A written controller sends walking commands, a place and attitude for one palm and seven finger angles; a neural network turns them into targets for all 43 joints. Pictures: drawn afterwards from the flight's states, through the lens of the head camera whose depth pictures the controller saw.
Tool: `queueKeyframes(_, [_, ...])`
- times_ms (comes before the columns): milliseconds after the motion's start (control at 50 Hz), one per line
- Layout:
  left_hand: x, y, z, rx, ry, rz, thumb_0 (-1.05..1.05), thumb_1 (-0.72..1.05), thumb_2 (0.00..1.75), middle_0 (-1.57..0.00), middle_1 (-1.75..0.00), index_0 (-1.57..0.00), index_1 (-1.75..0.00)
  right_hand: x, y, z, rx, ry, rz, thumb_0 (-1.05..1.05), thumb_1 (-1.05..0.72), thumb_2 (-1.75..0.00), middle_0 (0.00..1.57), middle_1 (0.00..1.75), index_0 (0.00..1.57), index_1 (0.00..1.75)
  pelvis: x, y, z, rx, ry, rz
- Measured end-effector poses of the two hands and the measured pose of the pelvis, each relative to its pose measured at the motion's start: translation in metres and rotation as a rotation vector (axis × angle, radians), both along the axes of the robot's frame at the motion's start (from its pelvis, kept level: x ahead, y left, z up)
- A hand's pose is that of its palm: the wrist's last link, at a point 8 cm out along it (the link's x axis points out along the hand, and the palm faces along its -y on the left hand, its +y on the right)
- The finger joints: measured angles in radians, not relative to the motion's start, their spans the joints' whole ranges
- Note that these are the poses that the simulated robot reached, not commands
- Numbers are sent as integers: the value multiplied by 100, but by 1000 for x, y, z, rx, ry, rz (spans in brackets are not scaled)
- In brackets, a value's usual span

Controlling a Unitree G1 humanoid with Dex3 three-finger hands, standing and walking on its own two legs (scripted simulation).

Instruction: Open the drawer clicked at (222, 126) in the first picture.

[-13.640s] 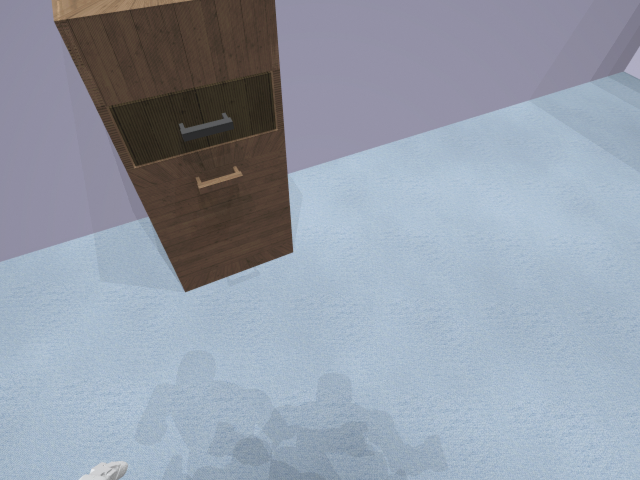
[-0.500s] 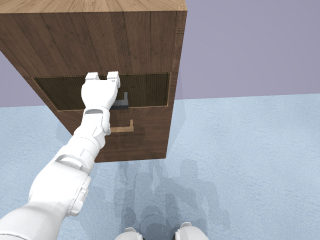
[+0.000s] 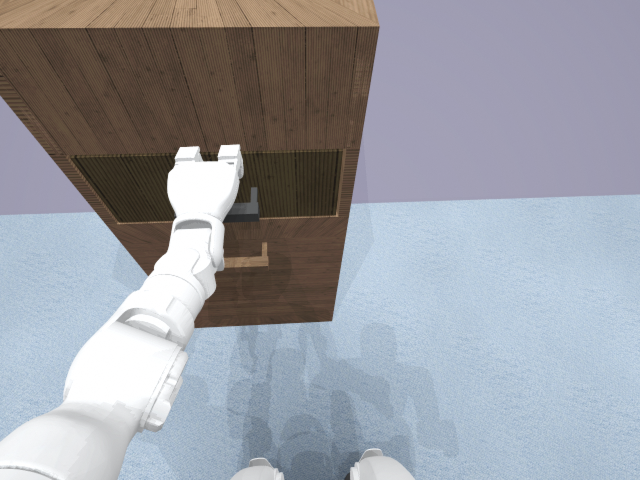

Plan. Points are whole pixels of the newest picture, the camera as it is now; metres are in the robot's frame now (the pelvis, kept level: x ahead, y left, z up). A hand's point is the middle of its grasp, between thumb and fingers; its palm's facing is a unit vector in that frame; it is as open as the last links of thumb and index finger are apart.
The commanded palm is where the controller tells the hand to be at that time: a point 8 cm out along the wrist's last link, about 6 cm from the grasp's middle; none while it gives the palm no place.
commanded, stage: lower the fingers behind the handle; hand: left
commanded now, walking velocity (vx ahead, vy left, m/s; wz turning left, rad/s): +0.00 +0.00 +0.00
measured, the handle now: (219, 203) +0.53 +0.13 -0.05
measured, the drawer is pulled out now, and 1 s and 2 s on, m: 0.00 0.00 0.00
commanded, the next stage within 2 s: lift the fingers back up to retry in 1.30 s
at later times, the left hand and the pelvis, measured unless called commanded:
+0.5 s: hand (228, 223) +0.48 +0.11 -0.04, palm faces +0.01 -0.02 -1.00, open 13.6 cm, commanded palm +0.46 +0.12 +0.01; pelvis -0.01 +0.00 -0.02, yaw +0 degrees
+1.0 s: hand (226, 228) +0.48 +0.12 -0.05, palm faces +0.05 -0.01 -1.00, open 13.9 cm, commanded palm +0.46 +0.12 -0.02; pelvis -0.03 +0.00 -0.04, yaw +0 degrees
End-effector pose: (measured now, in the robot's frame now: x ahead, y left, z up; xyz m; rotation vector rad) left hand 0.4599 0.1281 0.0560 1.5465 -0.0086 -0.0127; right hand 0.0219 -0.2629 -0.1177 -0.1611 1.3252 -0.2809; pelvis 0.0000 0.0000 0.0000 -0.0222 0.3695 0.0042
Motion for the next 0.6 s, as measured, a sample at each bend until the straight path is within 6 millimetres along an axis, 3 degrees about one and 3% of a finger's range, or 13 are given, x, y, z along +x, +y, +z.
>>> queueKeyframes(80, [0,-1,-4,13,16,11,-1,-49,30,-33,-123,-32,-126,-4,-2,-2,-8,-2,-4,1,-91,-90,20,30,20,30,-4,0,-3,0,5,0])
queueKeyframes(200, [-2,-3,-29,-11,98,-9,-1,-49,30,-32,-121,-32,-123,-16,-3,-4,-28,-8,-24,1,-91,-90,20,30,20,30,-10,-1,-9,0,26,-8])
queueKeyframes(280, [-2,-5,-37,-19,58,-63,0,-49,30,-32,-121,-32,-122,-28,-2,-10,-33,19,-30,1,-91,-90,20,30,20,30,-10,0,-16,-2,49,-10])
queueKeyframes(420, [-1,-10,-42,5,-24,-29,-1,-49,30,-36,-125,-33,-122,-44,4,-23,5,95,-34,1,-91,-90,20,30,20,30,-11,0,-23,-6,70,-3])
queueKeyframes(600, [1,-15,-37,13,22,27,0,-49,30,-35,-123,-32,-126,-39,7,-23,13,58,-36,1,-91,-90,20,30,20,30,-15,-2,-21,-1,60,-8])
